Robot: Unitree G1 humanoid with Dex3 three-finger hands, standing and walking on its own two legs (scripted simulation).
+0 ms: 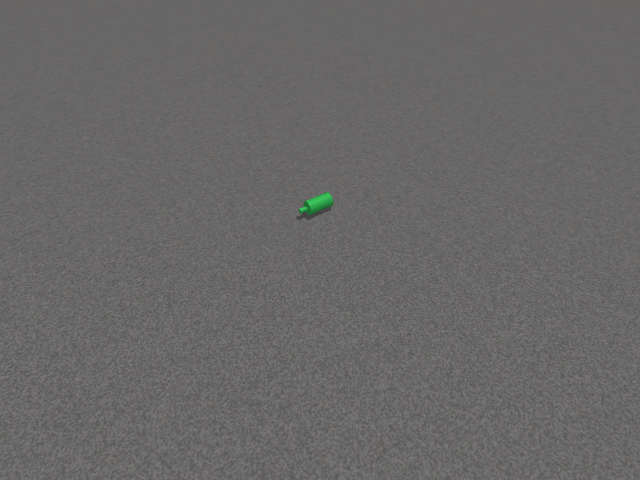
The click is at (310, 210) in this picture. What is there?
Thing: lying bottle
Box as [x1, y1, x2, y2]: [299, 192, 332, 214]
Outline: 332,198 330,194 326,192 304,201 304,206 299,209 299,212 301,213 306,211 308,214 313,213 331,205
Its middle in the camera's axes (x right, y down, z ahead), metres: -0.02 -0.17 +1.83
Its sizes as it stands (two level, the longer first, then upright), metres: 0.166 0.069 0.069
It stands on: the floor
